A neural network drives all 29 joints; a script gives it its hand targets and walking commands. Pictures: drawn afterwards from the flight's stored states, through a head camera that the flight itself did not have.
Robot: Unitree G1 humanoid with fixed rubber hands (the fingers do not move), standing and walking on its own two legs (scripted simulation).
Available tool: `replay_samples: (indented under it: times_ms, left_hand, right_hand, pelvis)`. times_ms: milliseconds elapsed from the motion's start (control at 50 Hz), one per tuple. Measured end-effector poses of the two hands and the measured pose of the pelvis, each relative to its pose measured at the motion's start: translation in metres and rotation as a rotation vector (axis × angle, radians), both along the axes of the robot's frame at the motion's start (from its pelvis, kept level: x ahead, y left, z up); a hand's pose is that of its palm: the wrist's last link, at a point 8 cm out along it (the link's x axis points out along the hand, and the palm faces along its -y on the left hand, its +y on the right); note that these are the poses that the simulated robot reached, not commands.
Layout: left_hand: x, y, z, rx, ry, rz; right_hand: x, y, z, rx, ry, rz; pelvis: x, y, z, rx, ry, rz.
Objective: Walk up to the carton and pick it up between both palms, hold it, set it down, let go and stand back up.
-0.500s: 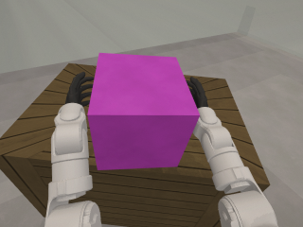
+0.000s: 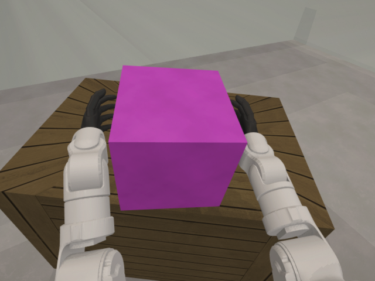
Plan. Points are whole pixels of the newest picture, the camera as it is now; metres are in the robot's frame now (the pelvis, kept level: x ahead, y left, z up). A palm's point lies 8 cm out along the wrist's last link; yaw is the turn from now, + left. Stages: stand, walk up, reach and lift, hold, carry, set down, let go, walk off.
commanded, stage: hold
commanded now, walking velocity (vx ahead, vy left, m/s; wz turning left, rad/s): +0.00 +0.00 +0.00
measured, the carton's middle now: (171, 136) +0.39 +0.01 +0.14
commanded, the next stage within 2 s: none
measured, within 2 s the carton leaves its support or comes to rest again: neither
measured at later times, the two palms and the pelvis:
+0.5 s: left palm (92, 128) +0.35 +0.17 +0.19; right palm (248, 130) +0.35 -0.14 +0.18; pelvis +0.00 +0.00 +0.00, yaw +0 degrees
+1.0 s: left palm (92, 128) +0.36 +0.17 +0.19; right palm (246, 131) +0.36 -0.14 +0.18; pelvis +0.00 +0.00 +0.00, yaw +0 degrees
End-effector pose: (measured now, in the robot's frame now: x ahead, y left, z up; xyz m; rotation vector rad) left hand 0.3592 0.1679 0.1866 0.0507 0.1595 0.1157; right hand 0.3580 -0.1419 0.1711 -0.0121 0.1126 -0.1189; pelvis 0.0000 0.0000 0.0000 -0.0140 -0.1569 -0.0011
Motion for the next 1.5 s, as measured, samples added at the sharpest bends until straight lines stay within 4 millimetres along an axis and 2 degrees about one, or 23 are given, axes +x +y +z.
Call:
replay_samples:
  times_ms: [320, 500, 680, 1060, 1240, 1500]
  left_hand:
    - [-0.001, 0.000, 0.000, 0.001, 0.000, 0.002]
    - [-0.006, 0.001, 0.006, -0.014, -0.034, -0.002]
    - [-0.005, -0.002, 0.002, 0.002, 0.006, 0.003]
    - [0.002, 0.002, 0.002, -0.009, -0.001, -0.002]
    - [-0.003, 0.001, 0.000, -0.007, -0.006, -0.004]
    - [-0.001, -0.001, 0.005, 0.001, -0.001, 0.004]
  right_hand:
    - [0.000, 0.000, 0.000, 0.000, -0.001, 0.001]
    - [-0.005, 0.001, 0.011, -0.005, -0.039, 0.002]
    - [-0.005, -0.001, 0.001, 0.005, -0.004, 0.001]
    - [0.001, 0.001, 0.004, -0.010, -0.011, -0.006]
    - [-0.004, 0.001, 0.003, -0.005, -0.018, -0.007]
    - [-0.001, -0.001, 0.005, 0.011, -0.018, 0.001]
  pelvis:
    - [0.001, 0.000, 0.000, 0.000, -0.002, -0.001]
    - [0.002, 0.000, 0.000, -0.001, -0.013, 0.001]
    - [0.000, 0.001, 0.000, 0.003, -0.006, -0.006]
    - [0.000, 0.001, 0.000, 0.001, 0.005, 0.000]
    - [0.003, 0.004, 0.000, -0.003, -0.015, -0.002]
    - [0.001, 0.004, 0.000, 0.001, -0.007, -0.007]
